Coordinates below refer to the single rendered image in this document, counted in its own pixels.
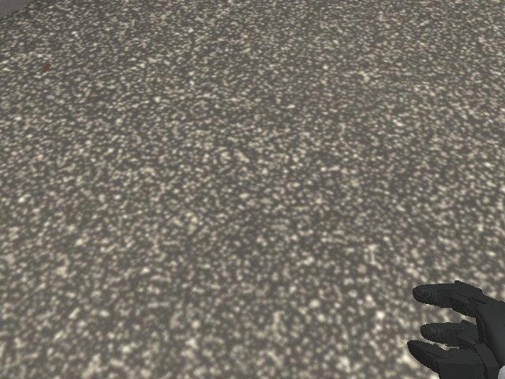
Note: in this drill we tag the robot right hand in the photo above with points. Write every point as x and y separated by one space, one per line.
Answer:
481 352

